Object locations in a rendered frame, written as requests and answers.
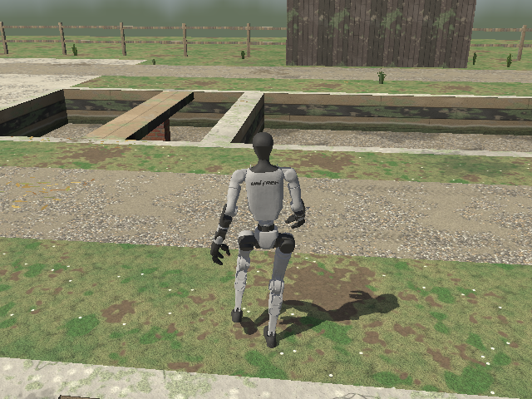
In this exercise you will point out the robot right upper arm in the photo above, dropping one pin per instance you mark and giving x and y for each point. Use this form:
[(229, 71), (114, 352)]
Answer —
[(290, 175)]

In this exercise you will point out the left robot hand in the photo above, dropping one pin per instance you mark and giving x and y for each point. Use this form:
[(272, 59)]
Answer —
[(215, 252)]

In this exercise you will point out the robot right foot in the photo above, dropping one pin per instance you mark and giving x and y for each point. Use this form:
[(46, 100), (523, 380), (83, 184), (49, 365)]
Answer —
[(270, 340)]

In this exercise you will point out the right robot hand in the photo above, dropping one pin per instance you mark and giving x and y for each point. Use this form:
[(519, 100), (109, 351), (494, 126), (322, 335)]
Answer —
[(291, 219)]

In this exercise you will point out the robot right forearm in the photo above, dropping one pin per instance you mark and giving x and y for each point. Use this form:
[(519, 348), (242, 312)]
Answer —
[(300, 214)]

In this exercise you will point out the right robot thigh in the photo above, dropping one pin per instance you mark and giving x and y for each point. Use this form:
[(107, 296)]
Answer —
[(286, 245)]

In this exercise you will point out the robot left forearm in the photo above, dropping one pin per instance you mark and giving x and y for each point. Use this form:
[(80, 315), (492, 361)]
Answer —
[(223, 227)]

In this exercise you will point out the robot left upper arm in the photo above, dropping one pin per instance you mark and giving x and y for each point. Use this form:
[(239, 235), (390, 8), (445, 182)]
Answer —
[(238, 177)]

